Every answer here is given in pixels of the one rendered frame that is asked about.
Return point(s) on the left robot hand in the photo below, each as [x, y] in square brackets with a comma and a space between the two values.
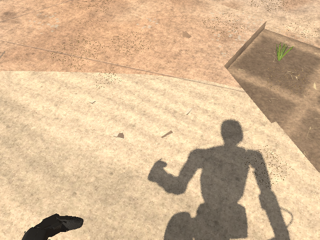
[53, 225]

